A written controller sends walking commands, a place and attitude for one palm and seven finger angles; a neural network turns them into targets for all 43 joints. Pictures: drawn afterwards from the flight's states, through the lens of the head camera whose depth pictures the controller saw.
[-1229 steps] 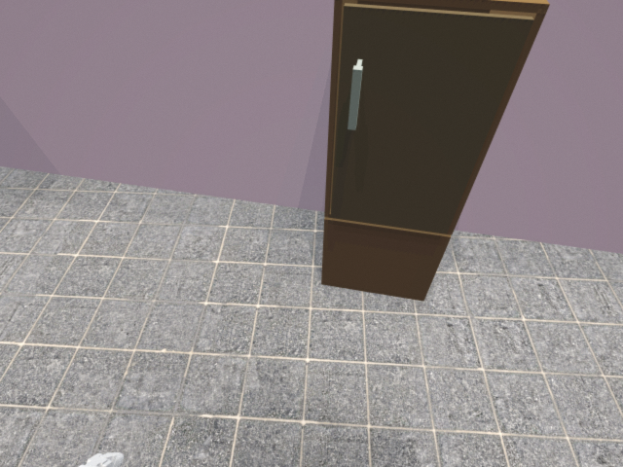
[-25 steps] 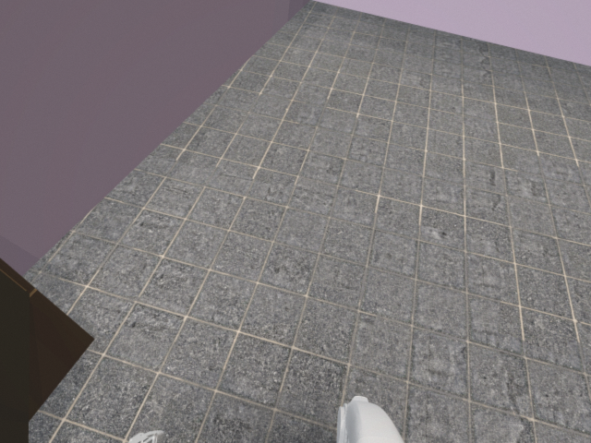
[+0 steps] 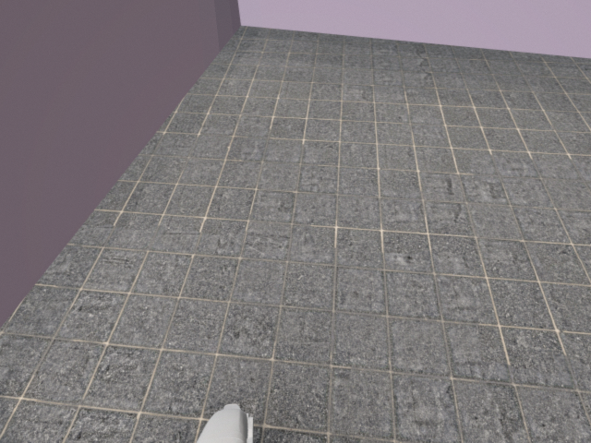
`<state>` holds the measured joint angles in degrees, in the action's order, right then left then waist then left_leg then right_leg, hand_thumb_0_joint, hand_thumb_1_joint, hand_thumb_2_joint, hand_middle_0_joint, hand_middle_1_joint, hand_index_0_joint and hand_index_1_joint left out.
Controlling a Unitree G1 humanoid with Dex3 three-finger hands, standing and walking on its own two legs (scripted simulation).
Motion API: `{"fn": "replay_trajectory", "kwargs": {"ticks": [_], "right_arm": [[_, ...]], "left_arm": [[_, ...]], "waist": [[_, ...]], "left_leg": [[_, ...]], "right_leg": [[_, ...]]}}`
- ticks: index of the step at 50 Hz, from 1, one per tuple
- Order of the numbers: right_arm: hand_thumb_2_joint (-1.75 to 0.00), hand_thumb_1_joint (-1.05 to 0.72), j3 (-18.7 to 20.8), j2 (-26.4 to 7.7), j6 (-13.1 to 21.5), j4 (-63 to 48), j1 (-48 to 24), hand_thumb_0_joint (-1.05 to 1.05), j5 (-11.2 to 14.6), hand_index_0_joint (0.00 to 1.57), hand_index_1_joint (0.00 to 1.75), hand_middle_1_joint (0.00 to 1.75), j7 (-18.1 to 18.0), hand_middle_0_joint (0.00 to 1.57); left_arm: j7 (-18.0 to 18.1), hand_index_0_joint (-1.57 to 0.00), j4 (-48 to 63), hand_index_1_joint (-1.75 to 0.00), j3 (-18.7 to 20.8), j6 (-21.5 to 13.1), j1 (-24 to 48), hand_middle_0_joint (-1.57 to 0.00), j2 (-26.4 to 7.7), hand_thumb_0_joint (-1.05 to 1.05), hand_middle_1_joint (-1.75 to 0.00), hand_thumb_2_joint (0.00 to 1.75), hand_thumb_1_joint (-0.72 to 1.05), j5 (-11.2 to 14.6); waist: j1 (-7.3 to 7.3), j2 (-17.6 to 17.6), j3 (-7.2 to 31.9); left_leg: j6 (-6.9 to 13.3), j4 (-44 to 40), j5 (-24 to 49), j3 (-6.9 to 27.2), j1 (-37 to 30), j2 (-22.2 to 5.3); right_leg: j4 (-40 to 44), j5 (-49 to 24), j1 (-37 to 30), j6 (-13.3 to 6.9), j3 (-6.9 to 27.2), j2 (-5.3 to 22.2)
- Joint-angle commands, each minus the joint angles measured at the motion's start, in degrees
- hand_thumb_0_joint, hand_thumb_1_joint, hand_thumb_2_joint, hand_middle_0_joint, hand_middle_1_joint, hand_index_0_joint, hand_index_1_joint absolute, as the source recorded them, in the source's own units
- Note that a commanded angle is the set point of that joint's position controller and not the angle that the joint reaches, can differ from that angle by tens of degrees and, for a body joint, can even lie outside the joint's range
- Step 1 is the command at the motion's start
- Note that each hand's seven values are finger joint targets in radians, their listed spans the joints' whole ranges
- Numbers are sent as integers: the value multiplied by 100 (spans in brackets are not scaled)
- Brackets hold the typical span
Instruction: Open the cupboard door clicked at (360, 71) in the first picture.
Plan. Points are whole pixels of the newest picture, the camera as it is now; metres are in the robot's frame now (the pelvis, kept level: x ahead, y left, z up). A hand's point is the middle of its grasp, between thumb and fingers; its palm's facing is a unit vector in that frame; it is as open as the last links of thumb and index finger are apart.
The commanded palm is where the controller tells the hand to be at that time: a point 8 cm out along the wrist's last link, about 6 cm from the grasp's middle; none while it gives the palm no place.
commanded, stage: walk to a spot facing it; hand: left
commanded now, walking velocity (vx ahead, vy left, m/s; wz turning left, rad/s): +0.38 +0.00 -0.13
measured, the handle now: out of the picture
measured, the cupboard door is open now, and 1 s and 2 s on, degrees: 47 47 47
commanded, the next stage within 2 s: turn to face it in 0.90 s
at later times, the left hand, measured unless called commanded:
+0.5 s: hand (199, 330) +0.33 +0.21 -0.17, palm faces -0.10 -0.97 -0.20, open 7.3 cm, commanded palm none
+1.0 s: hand (263, 246) +0.53 +0.11 -0.18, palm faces -0.07 -0.98 -0.19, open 7.1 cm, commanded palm none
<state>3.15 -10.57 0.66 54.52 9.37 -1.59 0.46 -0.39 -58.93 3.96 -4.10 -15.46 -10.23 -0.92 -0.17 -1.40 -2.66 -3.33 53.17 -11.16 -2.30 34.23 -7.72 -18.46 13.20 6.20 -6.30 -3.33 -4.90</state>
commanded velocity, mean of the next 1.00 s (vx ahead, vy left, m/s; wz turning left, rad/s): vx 0.34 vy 0.00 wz -0.04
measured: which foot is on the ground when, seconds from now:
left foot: up 0.00-0.20, down 0.22-0.66, up 0.68-1.00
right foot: down 0.00-0.22, up 0.24-0.62, down 0.64-1.00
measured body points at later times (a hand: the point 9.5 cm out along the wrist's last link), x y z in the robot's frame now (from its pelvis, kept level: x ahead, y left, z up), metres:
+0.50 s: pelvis +0.25 +0.02 +0.00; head +0.28 +0.01 +0.45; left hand +0.33 +0.26 -0.15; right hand +0.18 -0.21 -0.16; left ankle +0.21 +0.13 -0.74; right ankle +0.30 -0.13 -0.69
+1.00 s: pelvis +0.49 -0.07 -0.01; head +0.52 -0.07 +0.44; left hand +0.53 +0.16 -0.16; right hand +0.52 -0.31 -0.16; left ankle +0.62 +0.05 -0.71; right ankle +0.39 -0.13 -0.74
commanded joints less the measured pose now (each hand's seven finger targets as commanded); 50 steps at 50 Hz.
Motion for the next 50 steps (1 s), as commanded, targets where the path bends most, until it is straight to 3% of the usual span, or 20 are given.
{"fn": "replay_trajectory", "kwargs": {"ticks": [1,6,9,10,11,12,14,16,20,27,29,30,31,32,33,34,36,39,48,50], "right_arm": [[-90,-90,56,-278,128,-393,-436,0,28,20,30,30,58,20],[-90,-90,32,-264,187,-455,-929,0,55,20,30,30,90,20],[-90,-90,98,-503,272,79,572,0,-7,20,30,30,-50,20],[-90,-90,219,-1012,321,289,1470,0,-95,20,30,30,-120,20],[-90,-90,313,-1508,305,401,2126,0,-105,20,30,30,-147,20],[-90,-90,277,-1423,237,382,2015,0,-33,20,30,30,-138,20],[-90,-90,112,-760,328,206,1246,0,-34,20,30,30,-170,20],[-90,-90,33,-469,434,252,1065,0,-23,20,30,30,-203,20],[-90,-90,26,-428,459,410,1213,0,-1,20,30,30,-166,20],[-90,-90,-18,-668,339,700,1809,0,-66,20,30,30,-110,20],[-90,-90,-41,-775,304,775,1875,0,-55,20,30,30,-114,20],[-90,-90,-59,-784,291,797,1853,0,-25,20,30,30,-112,20],[-90,-90,-67,-701,301,757,1711,0,35,20,30,30,-70,20],[-90,-90,-117,-379,340,603,1788,0,128,20,30,30,-43,20],[-90,-90,-70,-429,323,442,1507,0,150,20,30,30,-67,20],[-90,-90,8,-530,312,416,1021,0,126,20,30,30,-57,20],[-90,-90,10,-303,228,491,960,0,77,20,30,30,-71,20],[-90,-90,-38,39,42,696,1482,0,24,20,30,30,-23,20],[-90,-90,-26,31,156,154,152,0,61,20,30,30,126,20],[-90,-90,-32,-91,172,169,153,0,51,20,30,30,92,20]], "left_arm": [[61,-20,-10,-30,12,-123,-748,-20,-564,0,-30,90,90,0],[124,-20,-258,-30,-7,-101,-1051,-20,-686,0,-30,90,90,-17],[122,-20,-221,-30,20,-111,-746,-20,-704,0,-30,90,90,36],[90,-20,-118,-30,5,-116,-848,-20,-499,0,-30,90,90,77],[22,-20,4,-30,-71,-152,-935,-20,-291,0,-30,90,90,109],[54,-20,138,-30,-11,-164,-532,-20,-424,0,-30,90,90,39],[-1,-20,145,-30,35,-68,-74,-20,-291,0,-30,90,90,-44],[-87,-20,59,-30,15,75,-211,-20,-66,0,-30,90,90,-88],[-148,-20,153,-30,-14,252,-71,-20,152,0,-30,90,90,-101],[-214,-20,477,-30,-33,237,1053,-20,-120,0,-30,90,90,-76],[-199,-20,417,-30,-29,199,862,-20,-288,0,-30,90,90,-70],[-178,-20,245,-30,5,161,325,-20,-423,0,-30,90,90,-77],[-122,-20,-43,-30,104,86,-632,-20,-759,0,-30,90,90,-93],[-19,-20,-302,-30,320,47,-1627,-20,-1468,0,-30,90,90,-103],[9,-20,-325,-30,317,76,-1607,-20,-1717,0,-30,90,90,36],[49,-20,-151,-30,255,88,-1154,-20,-1505,0,-30,90,90,52],[97,-20,93,-30,87,92,-239,-20,-909,0,-30,90,90,38],[76,-20,121,-30,-34,-33,68,-20,-526,0,-30,90,90,-15],[99,-20,-231,-30,-52,-155,-416,-20,-583,0,-30,90,90,-19],[127,-20,-294,-30,-69,-137,-425,-20,-649,0,-30,90,90,-15]], "waist": [[196,589,-160],[237,609,-253],[-527,486,301],[-821,-312,1005],[-839,-1421,1561],[-799,-626,1142],[-411,-612,92],[-105,-304,-55],[59,-474,-55],[-141,-427,-392],[35,-336,-275],[295,-275,-7],[743,149,462],[1075,1634,1312],[956,1872,1306],[873,1539,842],[294,656,173],[-163,788,-97],[30,903,-246],[-97,809,-266]], "left_leg": [[47,-632,17,-30,502,61],[238,-1480,-335,-289,-237,389],[506,-2445,247,-512,-2824,689],[993,-2580,377,958,-4476,-464],[1719,-3108,820,2755,-5329,-1977],[1838,-3523,246,2861,-4453,-2157],[1433,-4034,-481,2262,-3014,-1714],[1183,-4170,88,1285,-2641,-1378],[1073,-4358,574,-42,-2224,-891],[1002,-4243,567,-358,-2497,-968],[901,-3657,1564,-473,-2669,-934],[770,-2879,2204,-668,-2564,-748],[576,-1617,2186,-901,-1718,-494],[289,410,-212,-1222,-237,265],[294,1950,-2400,-551,483,440],[336,2342,-1807,20,709,132],[285,1841,-1007,211,262,-266],[153,871,-555,-64,-327,-189],[311,-1327,57,-467,-213,218],[414,-1640,19,-573,-656,397]], "right_leg": [[611,-1903,-802,-510,1357,1803],[155,-3266,-988,-414,1318,1871],[-1536,-4107,86,-53,795,1422],[-2999,-2615,1442,218,564,933],[-5076,1352,2586,349,114,295],[-5801,1760,2871,272,430,459],[-6157,763,3315,375,655,962],[-5686,355,3120,481,612,1131],[-3992,-91,2589,583,237,1217],[-2089,-417,1978,458,-297,926],[-1678,-119,1326,332,-539,691],[-1340,-164,484,236,-629,528],[-1182,28,-1057,-14,-102,818],[-576,543,-2577,-579,2221,2469],[233,543,-2403,-926,3460,3270],[355,371,-1577,-749,3086,3049],[519,2,-200,-469,1758,2653],[801,-625,657,-242,494,2144],[347,-2798,-575,-118,-197,2086],[-48,-3690,-647,-55,-285,2117]]}}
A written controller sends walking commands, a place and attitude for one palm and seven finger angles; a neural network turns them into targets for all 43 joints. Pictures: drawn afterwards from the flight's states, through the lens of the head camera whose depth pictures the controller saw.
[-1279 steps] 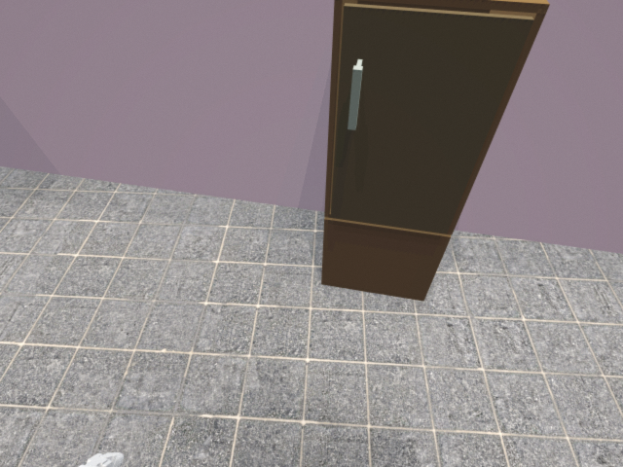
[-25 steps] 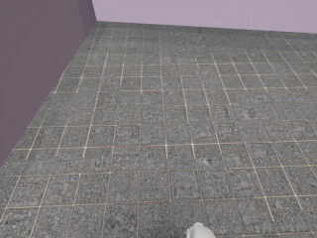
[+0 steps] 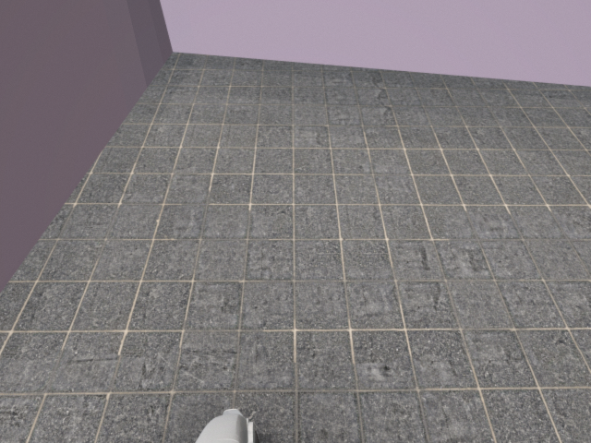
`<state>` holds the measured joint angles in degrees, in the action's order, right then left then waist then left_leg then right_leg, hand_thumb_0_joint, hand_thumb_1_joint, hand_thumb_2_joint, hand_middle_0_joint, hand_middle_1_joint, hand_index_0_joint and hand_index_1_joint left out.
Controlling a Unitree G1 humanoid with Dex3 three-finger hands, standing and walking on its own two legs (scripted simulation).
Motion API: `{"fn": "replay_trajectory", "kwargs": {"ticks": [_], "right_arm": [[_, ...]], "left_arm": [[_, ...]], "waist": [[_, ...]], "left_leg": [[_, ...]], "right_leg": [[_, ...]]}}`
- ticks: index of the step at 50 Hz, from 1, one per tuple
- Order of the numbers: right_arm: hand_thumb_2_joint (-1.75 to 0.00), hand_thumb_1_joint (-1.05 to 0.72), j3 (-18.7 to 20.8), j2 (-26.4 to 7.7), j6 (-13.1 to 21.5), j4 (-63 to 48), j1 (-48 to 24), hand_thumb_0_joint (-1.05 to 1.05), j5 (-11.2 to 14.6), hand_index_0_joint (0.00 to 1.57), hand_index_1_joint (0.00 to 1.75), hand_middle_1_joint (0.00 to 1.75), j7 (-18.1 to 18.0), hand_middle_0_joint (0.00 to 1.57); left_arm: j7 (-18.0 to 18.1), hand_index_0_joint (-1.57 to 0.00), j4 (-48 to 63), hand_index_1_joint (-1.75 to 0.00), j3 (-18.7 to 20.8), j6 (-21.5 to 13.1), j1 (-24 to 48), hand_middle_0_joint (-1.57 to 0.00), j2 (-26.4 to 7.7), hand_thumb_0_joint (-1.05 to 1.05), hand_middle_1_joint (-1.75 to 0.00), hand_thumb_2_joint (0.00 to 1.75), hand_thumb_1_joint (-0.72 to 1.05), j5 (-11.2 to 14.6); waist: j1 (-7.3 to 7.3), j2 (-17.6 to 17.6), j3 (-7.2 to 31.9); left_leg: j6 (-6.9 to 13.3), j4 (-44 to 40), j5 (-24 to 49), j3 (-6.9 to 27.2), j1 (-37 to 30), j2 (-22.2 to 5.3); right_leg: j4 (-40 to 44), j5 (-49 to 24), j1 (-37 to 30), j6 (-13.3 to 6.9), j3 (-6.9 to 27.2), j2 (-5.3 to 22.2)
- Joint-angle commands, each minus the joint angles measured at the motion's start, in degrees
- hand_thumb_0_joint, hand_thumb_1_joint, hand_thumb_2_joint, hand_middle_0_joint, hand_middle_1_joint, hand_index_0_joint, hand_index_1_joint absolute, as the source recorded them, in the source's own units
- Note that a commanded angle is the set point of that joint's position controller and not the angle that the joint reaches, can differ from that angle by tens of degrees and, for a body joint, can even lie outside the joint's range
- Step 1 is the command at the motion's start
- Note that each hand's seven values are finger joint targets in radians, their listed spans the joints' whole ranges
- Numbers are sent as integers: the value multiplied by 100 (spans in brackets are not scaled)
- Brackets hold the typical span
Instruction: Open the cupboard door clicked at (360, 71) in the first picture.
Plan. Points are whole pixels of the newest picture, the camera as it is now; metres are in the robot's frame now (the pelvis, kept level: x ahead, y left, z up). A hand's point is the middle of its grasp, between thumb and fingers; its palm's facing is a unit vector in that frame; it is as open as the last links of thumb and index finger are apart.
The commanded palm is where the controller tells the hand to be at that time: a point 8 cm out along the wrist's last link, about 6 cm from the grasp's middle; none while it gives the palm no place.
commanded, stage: turn to face it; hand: left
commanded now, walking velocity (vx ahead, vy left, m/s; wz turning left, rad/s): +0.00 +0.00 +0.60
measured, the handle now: out of the picture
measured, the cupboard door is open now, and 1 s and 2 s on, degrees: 47 47 47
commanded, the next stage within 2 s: none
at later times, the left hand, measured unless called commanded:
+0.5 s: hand (193, 390) +0.22 +0.18 -0.16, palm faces +0.24 -0.93 -0.27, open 7.4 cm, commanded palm none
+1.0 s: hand out of the picture +0.12 +0.18 -0.18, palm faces +0.56 -0.78 -0.27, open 7.4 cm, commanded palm none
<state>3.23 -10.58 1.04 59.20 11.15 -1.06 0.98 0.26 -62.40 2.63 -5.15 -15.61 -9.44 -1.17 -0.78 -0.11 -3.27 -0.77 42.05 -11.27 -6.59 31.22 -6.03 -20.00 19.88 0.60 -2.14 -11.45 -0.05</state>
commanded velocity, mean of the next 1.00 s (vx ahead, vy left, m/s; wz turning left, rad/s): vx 0.00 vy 0.00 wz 0.60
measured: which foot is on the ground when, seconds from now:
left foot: up 0.00-0.06, down 0.08-0.44, up 0.46-0.84, down 0.86-1.00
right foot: down 0.00-0.08, up 0.10-0.42, down 0.44-0.86, up 0.88-1.00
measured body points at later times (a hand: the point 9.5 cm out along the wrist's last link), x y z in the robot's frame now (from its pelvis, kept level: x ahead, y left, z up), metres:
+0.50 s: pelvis +0.15 -0.04 -0.01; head +0.20 -0.05 +0.43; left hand +0.21 +0.23 -0.14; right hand +0.26 -0.26 -0.18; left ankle +0.14 +0.10 -0.71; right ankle +0.18 -0.14 -0.74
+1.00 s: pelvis +0.20 -0.03 -0.01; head +0.24 +0.01 +0.43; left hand +0.09 +0.22 -0.16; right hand +0.45 -0.18 -0.14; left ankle +0.16 +0.06 -0.74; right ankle +0.24 -0.17 -0.66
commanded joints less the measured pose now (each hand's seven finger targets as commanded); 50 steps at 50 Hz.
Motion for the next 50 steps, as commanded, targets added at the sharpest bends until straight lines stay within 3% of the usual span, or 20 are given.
{"fn": "replay_trajectory", "kwargs": {"ticks": [1,2,3,4,5,6,11,20,21,22,23,24,26,28,36,40,41,43,44,50], "right_arm": [[-90,-90,-30,-161,142,-185,311,0,-15,20,30,30,8,20],[-90,-90,0,-334,147,-5,918,0,-39,20,30,30,-18,20],[-90,-90,95,-817,157,97,1570,0,-103,20,30,30,-69,20],[-90,-90,213,-1392,150,117,2003,0,-121,20,30,30,-139,20],[-90,-90,216,-1489,84,116,2045,0,-31,20,30,30,-180,20],[-90,-90,191,-1468,103,-49,1520,0,-11,20,30,30,-247,20],[-90,-90,97,-1015,130,-532,237,0,-22,20,30,30,-250,20],[-90,-90,335,-1176,-202,-922,-291,0,-47,20,30,30,-132,20],[-90,-90,329,-1054,-204,-985,-364,0,-4,20,30,30,-103,20],[-90,-90,270,-636,-197,-1093,-298,0,41,20,30,30,-74,20],[-90,-90,272,-610,-187,-1205,-427,0,19,20,30,30,-47,20],[-90,-90,293,-765,-242,-1115,-441,0,-16,20,30,30,-69,20],[-90,-90,259,-582,-320,-951,-299,0,7,20,30,30,-8,20],[-90,-90,184,-475,-349,-936,-382,0,13,20,30,30,38,20],[-90,-90,70,-430,-363,-1107,-905,0,50,20,30,30,99,20],[-90,-90,100,-678,-298,-1144,-502,0,23,20,30,30,66,20],[-90,-90,159,-868,-272,-1057,-103,0,-7,20,30,30,62,20],[-90,-90,441,-2036,-236,-934,751,0,-20,20,30,30,-11,20],[-90,-90,417,-1982,-258,-845,869,0,26,20,30,30,-57,20],[-90,-90,261,-1436,-164,-1144,-370,0,-15,20,30,30,-137,20]], "left_arm": [[79,-20,36,-30,63,-24,-388,-20,-747,0,-30,90,90,12],[97,-20,76,-30,65,3,-316,-20,-809,0,-30,90,90,40],[94,-20,204,-30,94,67,-422,-20,-770,0,-30,90,90,72],[53,-20,359,-30,58,77,-730,-20,-500,0,-30,90,90,171],[93,-20,589,-30,49,73,-267,-20,-586,0,-30,90,90,110],[112,-20,709,-30,52,157,50,-20,-495,0,-30,90,90,105],[24,-20,618,-30,127,449,-155,-20,-301,0,-30,90,90,21],[53,-20,1103,-30,275,483,-88,-20,-526,0,-30,90,90,10],[81,-20,1123,-30,323,428,-296,-20,-779,0,-30,90,90,-17],[143,-20,1156,-30,423,368,-435,-20,-1286,0,-30,90,90,-93],[150,-20,1239,-30,428,400,-398,-20,-1627,0,-30,90,90,-77],[201,-20,1264,-30,378,343,-190,-20,-1378,0,-30,90,90,-41],[211,-20,1368,-30,266,392,310,-20,-1028,0,-30,90,90,-17],[197,-20,1374,-30,216,349,231,-20,-929,0,-30,90,90,-24],[179,-20,1192,-30,283,369,-254,-20,-1250,0,-30,90,90,-62],[128,-20,1229,-30,357,371,-83,-20,-1487,0,-30,90,90,-18],[106,-20,1248,-30,351,375,9,-20,-1454,0,-30,90,90,8],[53,-20,1757,-30,185,433,414,-20,-901,0,-30,90,90,75],[129,-20,1832,-30,205,559,684,-20,-1068,0,-30,90,90,4],[25,-20,1402,-30,248,692,336,-20,-884,0,-30,90,90,5]], "waist": [[-207,583,-56],[-500,401,263],[-697,-353,880],[-666,-1700,1608],[-709,-1028,1544],[-461,-1209,1174],[119,-475,709],[289,-552,546],[414,-117,630],[482,1325,770],[558,1872,750],[405,1927,623],[92,1090,491],[101,1118,468],[321,1202,528],[34,1004,746],[-209,737,966],[-652,-1789,1443],[-642,-781,1386],[78,-801,474]], "left_leg": [[218,-805,228,-212,-911,403],[314,-1146,804,-185,-1791,519],[671,-1177,2248,691,-3120,-153],[1549,-1336,4240,2658,-4327,-1619],[1732,-1689,4439,2861,-3851,-1875],[1681,-1900,3740,2974,-3234,-1924],[1009,-2226,2405,1482,-1501,-924],[727,-1885,-261,2081,-427,-388],[468,-1383,-418,1766,-87,-48],[43,-19,-1347,944,784,689],[-125,1569,-2527,548,762,874],[-133,2488,-2360,929,763,559],[-230,2976,-1582,793,676,361],[-302,2518,-1376,552,529,357],[-224,460,-1337,-16,-197,481],[-19,-863,-671,-337,-1395,710],[73,-1482,94,-200,-2276,578],[1642,-1815,4513,3076,-3895,-2076],[1732,-1794,3793,2815,-3606,-2138],[971,-2228,1613,1609,-1869,-730]], "right_leg": [[-386,-4837,-37,-348,348,1547],[-1248,-4920,175,-169,115,1439],[-2604,-3549,1092,125,-44,1036],[-4525,429,2457,367,-35,219],[-5428,1628,2597,255,698,93],[-5818,1262,3158,341,1079,322],[-4413,330,2481,606,1083,558],[-1327,-417,972,597,688,89],[-573,-538,409,523,1029,431],[194,-657,-214,76,2541,1872],[459,-1434,196,-573,3285,3002],[356,-2026,543,-692,3277,2897],[-75,-2870,561,-462,1877,2194],[-274,-3913,347,-271,1071,1906],[-636,-4810,-233,-269,417,2034],[-1474,-4960,174,-85,20,2092],[-2255,-4391,688,109,-95,1995],[-4798,1955,3430,733,183,757],[-5125,1812,3570,683,940,793],[-4302,325,2956,754,1062,622]]}}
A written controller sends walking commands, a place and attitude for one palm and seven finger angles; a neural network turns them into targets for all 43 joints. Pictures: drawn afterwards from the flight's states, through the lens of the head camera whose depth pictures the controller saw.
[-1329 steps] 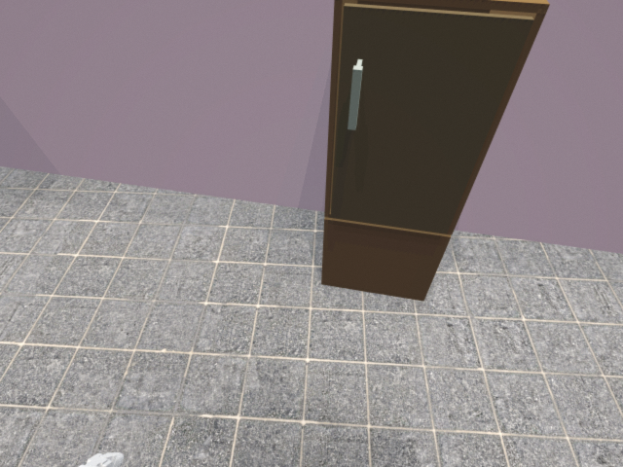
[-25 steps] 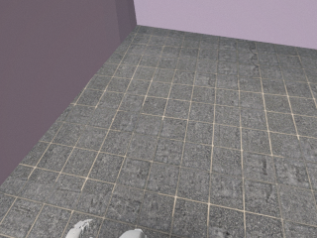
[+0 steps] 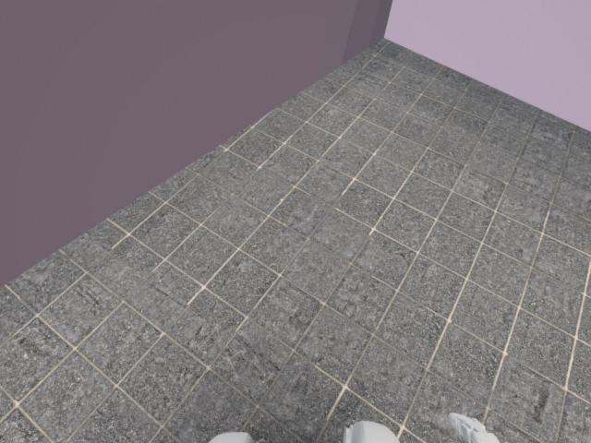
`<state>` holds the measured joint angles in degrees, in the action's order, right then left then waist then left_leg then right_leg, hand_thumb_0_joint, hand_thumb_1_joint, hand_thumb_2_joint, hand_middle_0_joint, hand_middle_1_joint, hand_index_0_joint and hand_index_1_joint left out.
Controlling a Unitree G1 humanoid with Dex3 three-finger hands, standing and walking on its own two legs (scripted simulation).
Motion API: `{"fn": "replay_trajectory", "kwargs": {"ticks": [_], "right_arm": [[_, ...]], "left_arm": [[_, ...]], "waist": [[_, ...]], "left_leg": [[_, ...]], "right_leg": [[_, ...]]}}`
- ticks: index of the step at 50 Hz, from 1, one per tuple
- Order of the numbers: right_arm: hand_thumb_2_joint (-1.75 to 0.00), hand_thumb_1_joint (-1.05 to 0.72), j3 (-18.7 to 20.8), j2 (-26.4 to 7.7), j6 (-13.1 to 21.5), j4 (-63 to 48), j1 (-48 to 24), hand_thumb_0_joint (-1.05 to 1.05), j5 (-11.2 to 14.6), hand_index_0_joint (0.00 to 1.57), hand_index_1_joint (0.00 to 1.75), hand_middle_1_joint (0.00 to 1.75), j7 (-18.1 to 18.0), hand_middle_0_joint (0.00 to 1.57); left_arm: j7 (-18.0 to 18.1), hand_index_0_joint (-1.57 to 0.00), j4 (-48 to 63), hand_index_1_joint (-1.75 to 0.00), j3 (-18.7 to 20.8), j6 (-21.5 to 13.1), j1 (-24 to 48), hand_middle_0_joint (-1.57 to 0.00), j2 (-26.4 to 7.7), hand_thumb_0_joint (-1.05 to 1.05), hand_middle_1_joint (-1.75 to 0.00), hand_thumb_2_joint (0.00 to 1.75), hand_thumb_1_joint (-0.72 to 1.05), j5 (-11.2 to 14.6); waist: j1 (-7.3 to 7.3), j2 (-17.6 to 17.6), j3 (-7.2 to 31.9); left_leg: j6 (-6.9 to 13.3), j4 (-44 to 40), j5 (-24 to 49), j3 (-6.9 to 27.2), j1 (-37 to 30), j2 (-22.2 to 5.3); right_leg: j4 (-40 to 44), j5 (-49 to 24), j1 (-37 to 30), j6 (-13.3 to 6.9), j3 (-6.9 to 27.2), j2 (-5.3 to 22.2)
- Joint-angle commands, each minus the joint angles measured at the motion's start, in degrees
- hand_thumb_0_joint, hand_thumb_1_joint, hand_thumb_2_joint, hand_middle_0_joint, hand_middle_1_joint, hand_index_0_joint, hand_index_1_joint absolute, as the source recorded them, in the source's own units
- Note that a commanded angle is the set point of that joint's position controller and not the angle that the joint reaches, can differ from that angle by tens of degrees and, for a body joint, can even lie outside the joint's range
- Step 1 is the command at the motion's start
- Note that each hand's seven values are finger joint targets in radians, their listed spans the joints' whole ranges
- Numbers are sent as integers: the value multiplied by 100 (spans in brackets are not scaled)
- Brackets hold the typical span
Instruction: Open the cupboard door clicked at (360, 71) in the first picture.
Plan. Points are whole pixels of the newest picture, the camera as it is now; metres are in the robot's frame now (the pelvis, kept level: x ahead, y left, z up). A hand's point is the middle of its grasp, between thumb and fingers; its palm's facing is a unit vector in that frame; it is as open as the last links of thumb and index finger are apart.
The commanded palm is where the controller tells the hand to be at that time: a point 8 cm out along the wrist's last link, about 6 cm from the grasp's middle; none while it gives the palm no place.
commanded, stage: turn to face it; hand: left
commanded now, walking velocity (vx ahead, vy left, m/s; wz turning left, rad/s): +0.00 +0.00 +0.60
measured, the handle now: out of the picture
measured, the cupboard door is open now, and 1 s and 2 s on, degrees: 47 47 47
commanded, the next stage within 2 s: none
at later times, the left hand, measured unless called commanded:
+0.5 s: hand out of the picture +0.05 +0.14 -0.15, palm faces +0.32 -0.91 -0.25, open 7.3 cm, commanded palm none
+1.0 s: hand out of the picture +0.04 +0.17 -0.14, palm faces +0.56 -0.78 -0.30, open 7.4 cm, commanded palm none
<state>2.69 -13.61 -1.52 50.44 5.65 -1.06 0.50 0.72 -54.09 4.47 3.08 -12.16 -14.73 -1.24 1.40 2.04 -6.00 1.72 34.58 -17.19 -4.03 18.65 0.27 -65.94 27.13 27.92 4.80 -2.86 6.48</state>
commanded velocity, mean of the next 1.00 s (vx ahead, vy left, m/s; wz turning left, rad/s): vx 0.00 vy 0.00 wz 0.60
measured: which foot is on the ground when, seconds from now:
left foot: down 0.00-0.22, up 0.24-0.60, down 0.62-0.98, up 1.00-1.00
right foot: up 0.00-0.20, down 0.22-0.60, up 0.62-0.96, down 0.98-1.00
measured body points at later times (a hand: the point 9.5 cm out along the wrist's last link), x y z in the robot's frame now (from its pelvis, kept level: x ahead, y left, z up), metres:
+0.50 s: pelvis +0.03 -0.06 +0.01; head +0.09 -0.05 +0.46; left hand +0.03 +0.19 -0.13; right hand +0.19 -0.28 -0.14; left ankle -0.02 +0.06 -0.67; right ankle +0.03 -0.16 -0.73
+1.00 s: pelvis +0.07 -0.07 +0.00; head +0.13 -0.06 +0.44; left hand +0.01 +0.21 -0.12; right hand +0.27 -0.24 -0.16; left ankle -0.01 +0.05 -0.72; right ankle +0.12 -0.17 -0.73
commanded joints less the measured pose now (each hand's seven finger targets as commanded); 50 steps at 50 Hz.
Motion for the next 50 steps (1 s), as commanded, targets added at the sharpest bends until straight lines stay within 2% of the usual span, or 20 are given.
{"fn": "replay_trajectory", "kwargs": {"ticks": [1,6,9,10,11,12,14,16,24,26,28,29,30,31,36,44,47,48,49,50], "right_arm": [[-90,-90,322,-1146,90,-260,223,0,-22,20,30,30,-85,20],[-90,-90,417,-1168,18,-262,218,0,-49,20,30,30,-54,20],[-90,-90,440,-1042,-17,-355,9,0,7,20,30,30,-56,20],[-90,-90,407,-706,-11,-416,88,0,63,20,30,30,-26,20],[-90,-90,350,-386,0,-551,76,0,72,20,30,30,13,20],[-90,-90,385,-591,-51,-463,36,0,1,20,30,30,-6,20],[-90,-90,375,-519,-136,-241,142,0,9,20,30,30,39,20],[-90,-90,313,-368,-174,-122,213,0,37,20,30,30,107,20],[-90,-90,169,-146,-128,-217,-297,0,58,20,30,30,151,20],[-90,-90,172,-181,-85,-244,-187,0,70,20,30,30,145,20],[-90,-90,220,-371,-46,-170,235,0,36,20,30,30,122,20],[-90,-90,312,-710,4,-64,725,0,1,20,30,30,113,20],[-90,-90,503,-1455,31,-29,1152,0,-56,20,30,30,69,20],[-90,-90,507,-1615,-34,77,1446,0,-9,20,30,30,35,20],[-90,-90,342,-1075,91,-190,443,0,-26,20,30,30,-135,20],[-90,-90,413,-1119,28,-180,407,0,-58,20,30,30,-89,20],[-90,-90,439,-1064,-11,-267,90,0,2,20,30,30,-81,20],[-90,-90,416,-806,-5,-316,135,0,60,20,30,30,-50,20],[-90,-90,347,-410,7,-442,178,0,82,20,30,30,-10,20],[-90,-90,391,-651,-41,-404,120,0,23,20,30,30,-7,20]], "left_arm": [[-27,-20,584,-30,55,-135,15,-20,-354,0,-30,90,90,9],[-14,-20,754,-30,38,-192,109,-20,-293,0,-30,90,90,27],[18,-20,665,-30,89,-310,-395,-20,-382,0,-30,90,90,45],[71,-20,651,-30,175,-390,-646,-20,-780,0,-30,90,90,-33],[112,-20,687,-30,252,-415,-685,-20,-1314,0,-30,90,90,-91],[142,-20,677,-30,180,-414,-587,-20,-1108,0,-30,90,90,-17],[156,-20,790,-30,61,-397,44,-20,-678,0,-30,90,90,12],[164,-20,845,-30,16,-410,188,-20,-506,0,-30,90,90,0],[144,-20,563,-30,151,-407,-422,-20,-821,0,-30,90,90,-45],[127,-20,518,-30,186,-398,-392,-20,-871,0,-30,90,90,-61],[87,-20,536,-30,215,-385,-276,-20,-940,0,-30,90,90,4],[56,-20,616,-30,198,-366,-172,-20,-835,0,-30,90,90,48],[-7,-20,881,-30,97,-329,10,-20,-390,0,-30,90,90,89],[43,-20,1117,-30,5,-241,482,-20,-393,0,-30,90,90,11],[-12,-20,660,-30,82,-153,318,-20,-382,0,-30,90,90,8],[5,-20,818,-30,24,-190,370,-20,-252,0,-30,90,90,61],[26,-20,704,-30,65,-295,-252,-20,-361,0,-30,90,90,73],[70,-20,664,-30,140,-372,-497,-20,-693,0,-30,90,90,15],[121,-20,644,-30,237,-406,-572,-20,-1236,0,-30,90,90,-65],[136,-20,679,-30,166,-393,-526,-20,-1190,0,-30,90,90,-13]], "waist": [[-159,-898,773],[-180,-1177,793],[106,-909,950],[215,239,1100],[287,1800,1058],[213,1503,1002],[-147,1203,729],[-236,1012,792],[123,886,772],[70,1060,887],[-213,712,1025],[-512,-2,1346],[-751,-1945,1434],[-843,-1525,1291],[-253,-873,857],[-259,-1077,904],[55,-977,1096],[177,-62,1182],[228,1698,1101],[220,1520,1023]], "left_leg": [[728,-1477,2047,1404,-586,-1339],[686,-1258,1753,1743,-364,-1210],[376,-590,1509,1771,324,-889],[-6,370,315,1264,1121,-310],[-419,1983,-1837,405,1835,471],[-347,3141,-1881,821,1724,93],[-464,3998,-1055,745,1746,-164],[-544,3684,-692,500,1544,-229],[-483,1210,-915,-191,876,-148],[-410,573,-804,-272,546,-117],[-305,-431,61,-388,-432,-15],[-89,-984,1243,100,-1538,-432],[843,-1199,3527,2560,-2393,-2190],[1261,-1205,3913,2657,-2065,-2625],[760,-1412,2912,1656,-1043,-1485],[747,-1181,2537,1964,-718,-1237],[427,-596,2175,1960,-107,-908],[70,77,974,1594,699,-454],[-418,1591,-1529,504,1747,478],[-367,2912,-1940,782,1625,182]], "right_leg": [[587,-393,111,55,170,-91],[2035,-352,-606,-1,-24,-438],[3750,-1363,-1973,-78,-77,-489],[4635,-1600,-2796,-335,906,513],[4983,-2566,-2892,-1032,2418,2097],[4837,-3032,-2360,-1306,2169,2238],[4565,-3445,-2065,-1171,1157,1525],[4436,-3927,-2110,-1011,317,1210],[4048,-4865,-2708,-1071,-273,1487],[3781,-4872,-2727,-1012,-365,1532],[3144,-4526,-2213,-740,-691,1454],[2173,-3622,-1416,-451,-908,1250],[723,523,455,39,-978,271],[78,1215,717,-27,-221,161],[-167,-329,511,33,313,54],[2024,-204,-525,-18,76,-422],[3787,-1288,-1889,-83,-51,-541],[4627,-1649,-2804,-258,621,198],[4941,-2549,-3200,-956,2251,1893],[4863,-2895,-2453,-1345,2163,2286]]}}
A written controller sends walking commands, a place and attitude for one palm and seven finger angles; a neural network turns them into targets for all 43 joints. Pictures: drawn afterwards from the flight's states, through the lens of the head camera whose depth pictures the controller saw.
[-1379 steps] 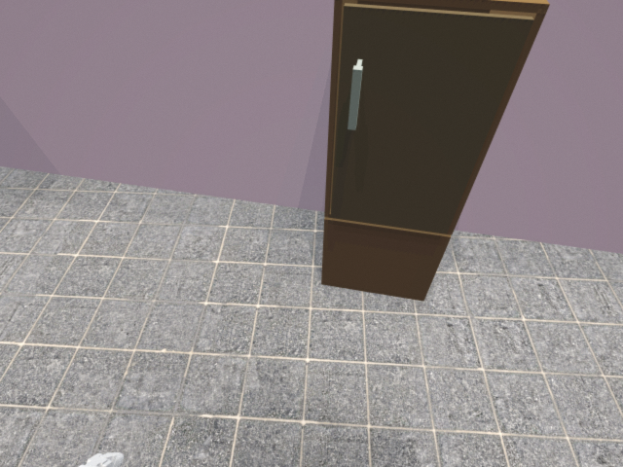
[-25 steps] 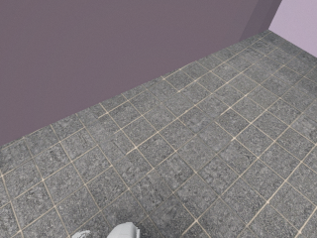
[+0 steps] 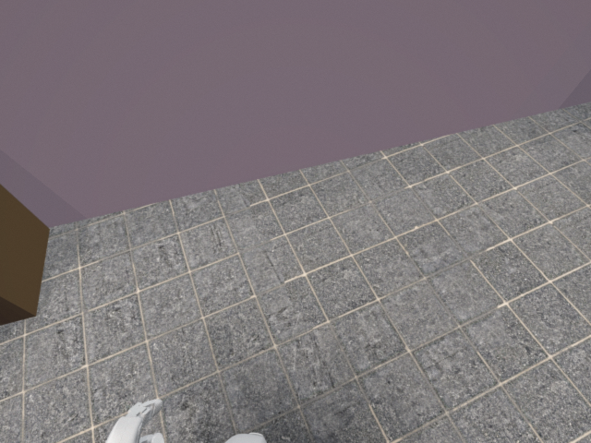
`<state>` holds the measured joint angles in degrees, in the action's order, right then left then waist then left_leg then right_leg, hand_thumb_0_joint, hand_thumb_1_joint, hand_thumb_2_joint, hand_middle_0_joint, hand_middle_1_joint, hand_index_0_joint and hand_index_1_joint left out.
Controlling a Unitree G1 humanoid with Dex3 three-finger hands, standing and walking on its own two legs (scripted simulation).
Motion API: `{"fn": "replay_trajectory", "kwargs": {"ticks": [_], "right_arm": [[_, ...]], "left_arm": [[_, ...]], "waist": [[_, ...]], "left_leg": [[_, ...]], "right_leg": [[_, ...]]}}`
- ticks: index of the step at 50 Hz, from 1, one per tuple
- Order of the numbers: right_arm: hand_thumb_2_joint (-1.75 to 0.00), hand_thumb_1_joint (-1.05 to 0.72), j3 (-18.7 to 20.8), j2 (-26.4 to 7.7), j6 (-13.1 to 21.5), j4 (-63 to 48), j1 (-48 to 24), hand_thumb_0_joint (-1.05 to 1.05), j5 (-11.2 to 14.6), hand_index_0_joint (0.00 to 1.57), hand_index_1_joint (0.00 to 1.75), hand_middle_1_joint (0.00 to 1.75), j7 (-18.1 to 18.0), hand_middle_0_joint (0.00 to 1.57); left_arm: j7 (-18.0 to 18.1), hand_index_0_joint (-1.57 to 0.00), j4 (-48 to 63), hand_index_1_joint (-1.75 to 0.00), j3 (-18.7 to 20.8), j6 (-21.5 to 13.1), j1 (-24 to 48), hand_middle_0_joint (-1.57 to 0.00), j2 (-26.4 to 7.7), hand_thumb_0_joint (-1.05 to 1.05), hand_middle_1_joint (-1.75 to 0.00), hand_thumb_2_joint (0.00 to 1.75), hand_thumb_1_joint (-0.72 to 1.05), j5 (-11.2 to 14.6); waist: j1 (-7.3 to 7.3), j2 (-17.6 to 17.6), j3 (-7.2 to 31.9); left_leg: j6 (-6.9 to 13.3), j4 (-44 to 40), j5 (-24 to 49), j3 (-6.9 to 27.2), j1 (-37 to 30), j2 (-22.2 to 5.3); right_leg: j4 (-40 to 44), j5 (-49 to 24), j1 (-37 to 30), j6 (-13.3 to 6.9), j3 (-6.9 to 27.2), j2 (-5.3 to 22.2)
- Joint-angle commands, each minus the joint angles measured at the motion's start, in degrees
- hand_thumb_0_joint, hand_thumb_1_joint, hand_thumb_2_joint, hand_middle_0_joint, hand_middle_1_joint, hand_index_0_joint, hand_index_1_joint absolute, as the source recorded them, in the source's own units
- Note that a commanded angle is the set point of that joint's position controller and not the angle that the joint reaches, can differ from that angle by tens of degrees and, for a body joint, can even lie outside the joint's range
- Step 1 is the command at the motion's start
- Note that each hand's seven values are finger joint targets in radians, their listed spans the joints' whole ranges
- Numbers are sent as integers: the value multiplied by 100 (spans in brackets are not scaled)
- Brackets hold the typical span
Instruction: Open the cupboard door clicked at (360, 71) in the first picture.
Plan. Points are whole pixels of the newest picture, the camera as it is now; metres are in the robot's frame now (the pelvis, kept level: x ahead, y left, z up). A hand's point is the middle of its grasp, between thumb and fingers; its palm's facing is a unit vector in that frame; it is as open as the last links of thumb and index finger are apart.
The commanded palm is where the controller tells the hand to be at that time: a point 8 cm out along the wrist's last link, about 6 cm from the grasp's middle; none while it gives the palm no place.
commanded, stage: turn to face it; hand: left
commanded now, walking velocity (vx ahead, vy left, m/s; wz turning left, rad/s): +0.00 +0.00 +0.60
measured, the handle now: out of the picture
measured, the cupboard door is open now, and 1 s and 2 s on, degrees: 47 47 47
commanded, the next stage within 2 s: take the last steps up to it in 1.66 s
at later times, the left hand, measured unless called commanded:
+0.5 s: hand out of the picture -0.02 +0.23 -0.18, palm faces +0.38 -0.88 -0.27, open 7.4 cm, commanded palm none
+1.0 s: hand out of the picture +0.02 +0.16 -0.14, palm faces +0.61 -0.75 -0.26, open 7.3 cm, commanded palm none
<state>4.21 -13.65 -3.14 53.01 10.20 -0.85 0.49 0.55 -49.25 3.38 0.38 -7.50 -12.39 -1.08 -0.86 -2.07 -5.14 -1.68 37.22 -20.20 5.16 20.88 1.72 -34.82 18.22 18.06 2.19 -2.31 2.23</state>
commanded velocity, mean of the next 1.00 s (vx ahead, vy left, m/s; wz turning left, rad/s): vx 0.00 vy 0.00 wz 0.60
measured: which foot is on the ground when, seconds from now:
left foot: up 0.00-0.38, down 0.40-0.76, up 0.78-1.00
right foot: down 0.00-0.38, up 0.40-0.74, down 0.76-1.00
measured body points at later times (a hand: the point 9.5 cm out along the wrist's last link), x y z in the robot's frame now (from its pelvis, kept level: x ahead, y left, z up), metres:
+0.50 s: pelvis +0.02 +0.00 +0.00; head +0.07 +0.04 +0.44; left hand -0.04 +0.28 -0.15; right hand +0.23 -0.19 -0.13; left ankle -0.02 +0.10 -0.73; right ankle +0.00 -0.14 -0.66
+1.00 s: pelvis +0.07 -0.04 +0.02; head +0.13 -0.03 +0.46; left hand -0.01 +0.20 -0.12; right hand +0.28 -0.20 -0.14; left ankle -0.04 +0.06 -0.64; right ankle +0.09 -0.13 -0.73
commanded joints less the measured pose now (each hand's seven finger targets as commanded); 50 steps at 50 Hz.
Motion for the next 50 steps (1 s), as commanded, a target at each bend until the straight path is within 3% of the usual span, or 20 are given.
{"fn": "replay_trajectory", "kwargs": {"ticks": [1,3,5,14,16,17,18,19,20,21,23,26,33,36,37,38,39,40,43,50], "right_arm": [[-90,-90,266,-607,58,-612,-381,0,6,20,30,30,-10,20],[-90,-90,196,-461,-4,-403,-350,0,-13,20,30,30,74,20],[-90,-90,137,-365,-27,-334,-327,0,4,20,30,30,110,20],[-90,-90,13,-185,48,-508,-836,0,36,20,30,30,153,20],[-90,-90,36,-261,88,-491,-577,0,25,20,30,30,139,20],[-90,-90,69,-388,109,-442,-275,0,5,20,30,30,128,20],[-90,-90,158,-701,151,-335,166,0,-27,20,30,30,115,20],[-90,-90,349,-1435,193,-305,592,0,-81,20,30,30,74,20],[-90,-90,376,-1676,140,-187,916,0,-33,20,30,30,34,20],[-90,-90,325,-1518,162,-247,793,0,-30,20,30,30,-27,20],[-90,-90,258,-1254,183,-433,97,0,-60,20,30,30,-118,20],[-90,-90,180,-1080,254,-481,-186,0,-54,20,30,30,-120,20],[-90,-90,258,-1120,185,-454,-155,0,-77,20,30,30,-83,20],[-90,-90,279,-1064,152,-520,-387,0,-27,20,30,30,-79,20],[-90,-90,261,-876,157,-575,-408,0,15,20,30,30,-56,20],[-90,-90,199,-446,171,-677,-314,0,64,20,30,30,-17,20],[-90,-90,211,-540,144,-705,-430,0,4,20,30,30,-9,20],[-90,-90,225,-593,95,-595,-485,0,-15,20,30,30,-15,20],[-90,-90,159,-391,5,-363,-349,0,-6,20,30,30,85,20],[-90,-90,47,-188,-23,-365,-763,0,10,20,30,30,148,20]], "left_arm": [[200,-20,246,-30,265,-100,-723,-20,-1199,0,-30,90,90,-15],[172,-20,324,-30,128,-107,-283,-20,-804,0,-30,90,90,6],[172,-20,331,-30,113,-148,-338,-20,-741,0,-30,90,90,1],[138,-20,46,-30,278,-119,-945,-20,-1103,0,-30,90,90,-64],[113,-20,17,-30,303,-114,-867,-20,-1134,0,-30,90,90,-59],[88,-20,50,-30,320,-111,-768,-20,-1184,0,-30,90,90,-14],[56,-20,117,-30,307,-95,-677,-20,-1115,0,-30,90,90,29],[-6,-20,367,-30,216,-62,-570,-20,-698,0,-30,90,90,77],[44,-20,616,-30,138,18,-152,-20,-658,0,-30,90,90,9],[101,-20,631,-30,141,67,73,-20,-659,0,-30,90,90,1],[53,-20,385,-30,182,97,90,-20,-662,0,-30,90,90,7],[-14,-20,168,-30,182,119,-312,-20,-601,0,-30,90,90,-9],[8,-20,345,-30,144,81,-200,-20,-504,0,-30,90,90,35],[29,-20,263,-30,179,-21,-670,-20,-597,0,-30,90,90,47],[69,-20,220,-30,237,-87,-963,-20,-821,0,-30,90,90,18],[133,-20,179,-30,354,-138,-1110,-20,-1374,0,-30,90,90,-84],[140,-20,208,-30,274,-116,-1074,-20,-1452,0,-30,90,90,-39],[173,-20,202,-30,252,-147,-893,-20,-1189,0,-30,90,90,-20],[176,-20,343,-30,124,-137,-357,-20,-736,0,-30,90,90,4],[166,-20,111,-30,196,-155,-915,-20,-885,0,-30,90,90,-29]], "waist": [[299,1831,832],[34,1293,446],[20,1323,522],[357,1364,610],[196,1328,772],[-15,1172,904],[-287,574,1190],[-518,-1376,1378],[-628,-1133,1381],[-530,-825,1292],[-272,-901,695],[17,-468,790],[-16,-739,854],[249,-591,914],[399,-38,1049],[439,1694,1105],[464,1772,925],[365,2043,758],[28,1240,579],[270,1217,618]], "left_leg": [[-41,3262,-1394,-53,1384,-109],[-165,3646,-538,-265,1431,-310],[-234,3262,-323,-467,1334,-341],[-83,676,-570,-1185,524,-260],[-4,-74,-152,-1301,-55,-187],[64,-636,363,-1347,-655,-109],[280,-1128,1523,-922,-1762,-462],[1219,-1302,3784,1497,-2743,-2189],[1742,-1483,4109,1833,-2397,-2813],[1662,-1502,3520,1759,-2120,-2590],[1370,-1747,2608,1253,-1173,-2036],[1105,-1654,2935,620,-1218,-1557],[1062,-1405,2816,943,-964,-1329],[797,-924,2593,1037,-380,-1070],[503,-397,1717,787,210,-730],[9,988,-445,-227,1361,174],[-41,2381,-1690,-219,1406,159],[-32,3148,-1491,-2,1463,-66],[-196,3466,-460,-331,1417,-273],[-219,1742,-428,-906,1041,-307]], "right_leg": [[1693,-2097,-1179,-1099,1950,2501],[1426,-2718,-1009,-852,651,1772],[1355,-3231,-1216,-734,114,1634],[847,-4010,-1734,-795,-477,1991],[427,-3930,-1564,-638,-669,1984],[-31,-3765,-1273,-469,-893,1890],[-983,-2999,-454,-190,-1048,1709],[-2472,986,1359,288,-1130,756],[-3143,2217,1658,222,-352,567],[-3346,1887,1765,213,5,597],[-3439,1162,1686,264,259,614],[-2929,623,1337,291,176,457],[-1101,682,425,247,-33,4],[465,-275,-748,178,-132,-141],[1299,-776,-1604,68,269,348],[1704,-1579,-2303,-523,1888,1988],[1694,-2393,-1671,-1041,2102,2721],[1611,-2745,-1337,-1089,2001,2459],[1283,-3408,-1339,-791,348,1667],[1145,-3972,-1847,-735,-417,1778]]}}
